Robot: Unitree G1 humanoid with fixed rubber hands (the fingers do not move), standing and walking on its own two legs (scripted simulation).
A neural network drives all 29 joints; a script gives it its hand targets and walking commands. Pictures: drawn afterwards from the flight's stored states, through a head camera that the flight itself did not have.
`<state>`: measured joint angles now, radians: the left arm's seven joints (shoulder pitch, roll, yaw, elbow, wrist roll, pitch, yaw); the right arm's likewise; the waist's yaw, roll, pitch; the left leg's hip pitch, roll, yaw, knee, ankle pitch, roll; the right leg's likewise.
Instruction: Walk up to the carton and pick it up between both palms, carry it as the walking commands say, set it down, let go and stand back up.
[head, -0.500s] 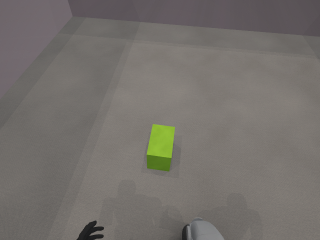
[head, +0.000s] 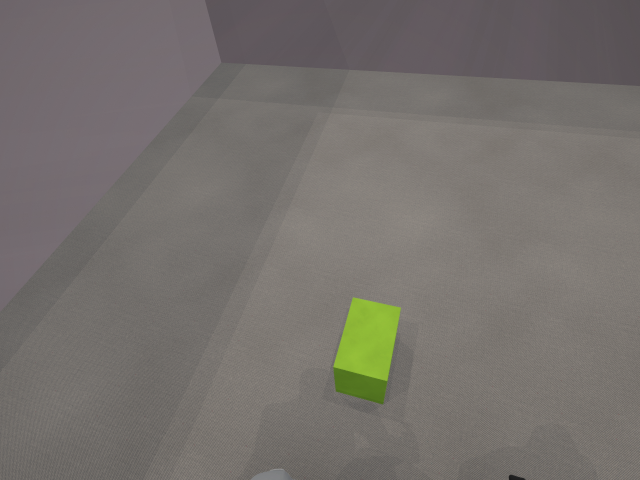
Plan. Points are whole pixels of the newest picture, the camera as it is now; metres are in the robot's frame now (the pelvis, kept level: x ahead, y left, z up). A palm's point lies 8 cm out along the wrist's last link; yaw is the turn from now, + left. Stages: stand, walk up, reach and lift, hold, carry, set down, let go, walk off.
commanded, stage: walk up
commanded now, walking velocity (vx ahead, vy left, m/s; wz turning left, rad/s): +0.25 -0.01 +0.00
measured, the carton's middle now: (367, 350) +0.60 -0.04 -0.69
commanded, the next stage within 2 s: stand in 1.94 s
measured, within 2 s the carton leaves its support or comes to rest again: neither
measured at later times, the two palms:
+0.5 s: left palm (194, 454) +0.18 +0.24 -0.15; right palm out of the picture +0.06 -0.25 -0.14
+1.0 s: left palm (221, 479) +0.15 +0.19 -0.15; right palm out of the picture +0.06 -0.27 -0.15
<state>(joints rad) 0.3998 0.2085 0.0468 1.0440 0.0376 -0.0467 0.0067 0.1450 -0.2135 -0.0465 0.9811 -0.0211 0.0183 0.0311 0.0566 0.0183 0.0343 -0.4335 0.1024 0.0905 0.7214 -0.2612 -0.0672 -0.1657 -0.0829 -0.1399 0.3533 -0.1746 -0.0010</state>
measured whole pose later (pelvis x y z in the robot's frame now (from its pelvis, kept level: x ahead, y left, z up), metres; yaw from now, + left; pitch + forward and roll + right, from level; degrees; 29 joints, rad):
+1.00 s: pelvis +0.10 -0.04 -0.01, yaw -4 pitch -1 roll +0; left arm 0.24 0.18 0.03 1.06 0.03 0.02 0.01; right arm 0.33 -0.17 -0.03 1.11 -0.05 0.00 -0.04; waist -0.01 -0.01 0.00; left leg -0.15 0.04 0.08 0.43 -0.26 -0.01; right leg -0.27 0.01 -0.06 0.55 -0.33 -0.02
